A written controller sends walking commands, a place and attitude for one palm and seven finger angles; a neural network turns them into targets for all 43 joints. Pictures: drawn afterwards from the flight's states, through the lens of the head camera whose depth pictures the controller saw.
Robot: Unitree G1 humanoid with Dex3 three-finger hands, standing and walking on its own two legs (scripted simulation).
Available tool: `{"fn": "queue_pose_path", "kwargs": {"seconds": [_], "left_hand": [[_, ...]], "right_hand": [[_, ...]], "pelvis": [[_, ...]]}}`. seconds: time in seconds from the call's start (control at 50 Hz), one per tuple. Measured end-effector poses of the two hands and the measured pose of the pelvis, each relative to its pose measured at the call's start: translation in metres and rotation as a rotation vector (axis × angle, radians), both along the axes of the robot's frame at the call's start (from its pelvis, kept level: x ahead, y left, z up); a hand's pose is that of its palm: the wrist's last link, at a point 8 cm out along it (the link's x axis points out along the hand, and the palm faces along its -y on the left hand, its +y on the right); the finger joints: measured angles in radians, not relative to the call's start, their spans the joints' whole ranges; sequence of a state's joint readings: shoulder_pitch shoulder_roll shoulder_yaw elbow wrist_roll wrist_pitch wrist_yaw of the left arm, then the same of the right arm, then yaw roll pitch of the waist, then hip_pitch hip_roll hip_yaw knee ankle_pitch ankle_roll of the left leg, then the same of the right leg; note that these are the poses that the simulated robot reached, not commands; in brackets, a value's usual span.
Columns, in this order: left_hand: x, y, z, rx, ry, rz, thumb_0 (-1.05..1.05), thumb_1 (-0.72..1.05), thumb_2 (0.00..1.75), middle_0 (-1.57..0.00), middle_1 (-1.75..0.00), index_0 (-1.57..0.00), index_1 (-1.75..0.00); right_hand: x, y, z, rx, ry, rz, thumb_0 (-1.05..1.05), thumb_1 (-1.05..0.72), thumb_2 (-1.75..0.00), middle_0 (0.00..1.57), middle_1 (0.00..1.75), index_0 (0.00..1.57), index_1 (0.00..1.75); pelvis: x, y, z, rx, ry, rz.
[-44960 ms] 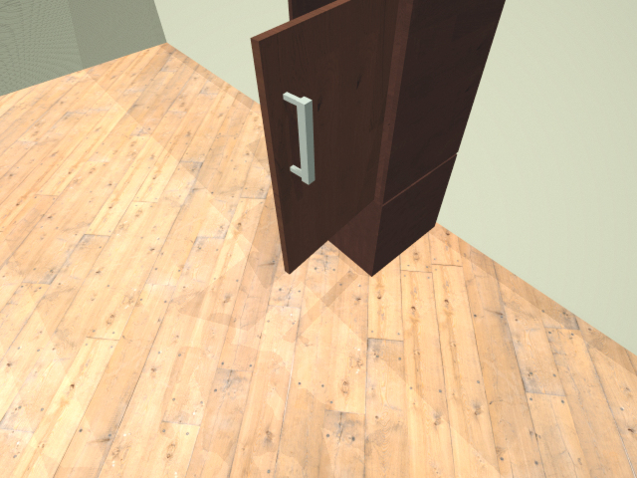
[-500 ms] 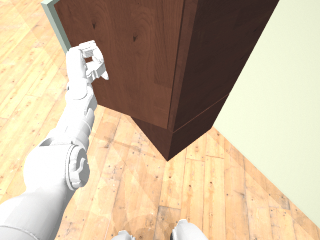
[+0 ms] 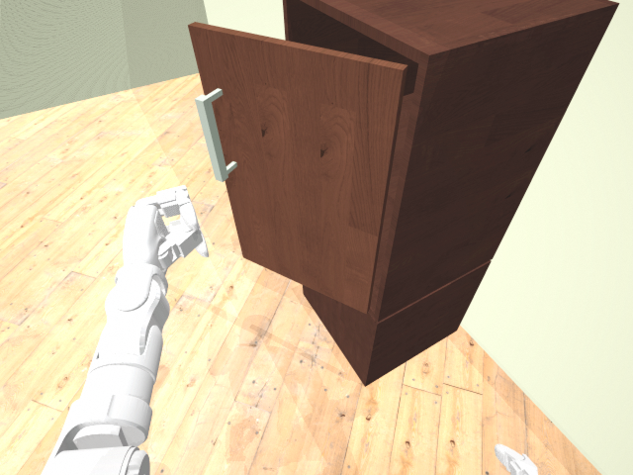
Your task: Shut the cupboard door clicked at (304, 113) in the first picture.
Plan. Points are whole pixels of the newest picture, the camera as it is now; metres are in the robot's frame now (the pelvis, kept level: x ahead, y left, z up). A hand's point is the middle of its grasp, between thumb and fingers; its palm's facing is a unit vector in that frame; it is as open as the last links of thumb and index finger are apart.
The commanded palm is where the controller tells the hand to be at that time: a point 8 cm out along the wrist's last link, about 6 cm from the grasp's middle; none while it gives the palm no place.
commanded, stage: draw the hand back to the body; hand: left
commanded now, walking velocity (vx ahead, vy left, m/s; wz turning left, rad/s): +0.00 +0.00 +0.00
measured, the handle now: (219, 137) +0.69 +0.21 +0.08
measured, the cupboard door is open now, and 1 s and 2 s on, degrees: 31 31 31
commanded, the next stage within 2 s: step back with the hand held close in 1.06 s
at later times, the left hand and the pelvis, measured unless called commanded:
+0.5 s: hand (72, 312) +0.24 +0.24 +0.16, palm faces +0.40 -0.86 -0.31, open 4.7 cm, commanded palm +0.19 +0.28 +0.18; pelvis +0.01 +0.00 +0.02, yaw +2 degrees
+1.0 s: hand (16, 355) +0.20 +0.27 +0.17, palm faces +0.50 -0.77 -0.38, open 7.3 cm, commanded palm +0.15 +0.30 +0.19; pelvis +0.02 +0.00 +0.02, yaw +2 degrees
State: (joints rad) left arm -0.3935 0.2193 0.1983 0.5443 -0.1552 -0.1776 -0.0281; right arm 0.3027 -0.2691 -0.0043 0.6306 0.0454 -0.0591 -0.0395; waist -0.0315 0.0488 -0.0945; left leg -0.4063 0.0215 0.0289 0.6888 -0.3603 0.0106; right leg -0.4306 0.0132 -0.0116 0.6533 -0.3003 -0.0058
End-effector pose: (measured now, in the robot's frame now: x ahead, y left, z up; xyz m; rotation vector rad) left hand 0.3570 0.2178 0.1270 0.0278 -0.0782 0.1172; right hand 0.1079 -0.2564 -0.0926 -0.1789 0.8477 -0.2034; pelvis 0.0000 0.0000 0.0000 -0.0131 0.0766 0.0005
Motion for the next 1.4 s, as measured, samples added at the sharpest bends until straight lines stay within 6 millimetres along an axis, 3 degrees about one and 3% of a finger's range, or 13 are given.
{"fn": "queue_pose_path", "kwargs": {"seconds": [0.14, 0.28, 0.48, 0.76, 0.84, 0.98, 1.1, 1.24, 1.4], "left_hand": [[-0.057, 0.022, 0.010, 0.157, 0.008, 0.087, 0.02, 0.90, 0.90, -1.15, -1.34, -1.16, -1.34], [-0.103, 0.044, 0.020, 0.212, 0.001, 0.188, 0.02, 0.90, 0.90, -0.98, -1.15, -0.99, -1.15], [-0.152, 0.063, 0.049, 0.308, -0.039, 0.280, 0.02, 0.90, 0.90, -0.71, -0.85, -0.72, -0.86], [-0.218, 0.089, 0.073, 0.465, -0.018, 0.430, 0.02, 0.89, 0.90, -0.34, -0.44, -0.35, -0.45], [-0.220, 0.091, 0.072, 0.450, -0.029, 0.461, 0.02, 0.89, 0.90, -0.27, -0.37, -0.28, -0.37], [-0.208, 0.086, 0.058, 0.403, -0.010, 0.430, 0.02, 0.89, 0.90, -0.22, -0.32, -0.23, -0.32], [-0.205, 0.080, 0.067, 0.424, -0.051, 0.392, 0.02, 0.89, 0.90, -0.21, -0.30, -0.22, -0.31], [-0.205, 0.090, 0.070, 0.447, -0.046, 0.409, 0.02, 0.89, 0.90, -0.21, -0.30, -0.22, -0.30], [-0.200, 0.098, 0.055, 0.475, 0.003, 0.345, 0.02, 0.89, 0.90, -0.21, -0.30, -0.21, -0.30]], "right_hand": [[0.058, 0.020, 0.032, 0.017, -0.159, 0.059, 0.01, -0.90, -0.90, 0.19, 0.30, 0.20, 0.30], [0.087, 0.043, 0.044, 0.026, -0.202, 0.152, 0.01, -0.90, -0.90, 0.20, 0.30, 0.20, 0.30], [0.087, 0.057, 0.035, 0.067, -0.169, 0.185, 0.01, -0.90, -0.90, 0.20, 0.30, 0.20, 0.30], [0.085, 0.040, 0.029, 0.034, -0.160, 0.163, 0.01, -0.90, -0.90, 0.20, 0.30, 0.20, 0.30], [0.090, 0.039, 0.030, 0.023, -0.174, 0.173, 0.01, -0.90, -0.90, 0.20, 0.30, 0.20, 0.30], [0.090, 0.039, 0.036, 0.018, -0.197, 0.167, 0.01, -0.90, -0.90, 0.20, 0.30, 0.20, 0.30], [0.089, 0.040, 0.039, 0.020, -0.218, 0.159, 0.01, -0.90, -0.90, 0.20, 0.30, 0.20, 0.30], [0.084, 0.041, 0.035, 0.030, -0.188, 0.150, 0.01, -0.90, -0.90, 0.20, 0.30, 0.20, 0.30], [0.068, 0.032, 0.029, -0.022, -0.104, 0.094, 0.01, -0.90, -0.90, 0.20, 0.30, 0.20, 0.30]], "pelvis": [[-0.001, -0.002, 0.011, 0.010, -0.072, 0.007], [0.002, -0.002, 0.018, 0.008, -0.121, 0.026], [0.012, -0.001, 0.022, 0.011, -0.146, 0.028], [0.020, -0.002, 0.022, 0.008, -0.148, 0.029], [0.017, -0.002, 0.021, 0.010, -0.150, 0.037], [0.015, -0.004, 0.022, 0.013, -0.146, 0.029], [0.017, -0.004, 0.022, 0.010, -0.153, 0.023], [0.015, -0.002, 0.021, 0.001, -0.135, 0.024], [0.006, 0.013, 0.018, -0.005, -0.074, 0.022]]}}
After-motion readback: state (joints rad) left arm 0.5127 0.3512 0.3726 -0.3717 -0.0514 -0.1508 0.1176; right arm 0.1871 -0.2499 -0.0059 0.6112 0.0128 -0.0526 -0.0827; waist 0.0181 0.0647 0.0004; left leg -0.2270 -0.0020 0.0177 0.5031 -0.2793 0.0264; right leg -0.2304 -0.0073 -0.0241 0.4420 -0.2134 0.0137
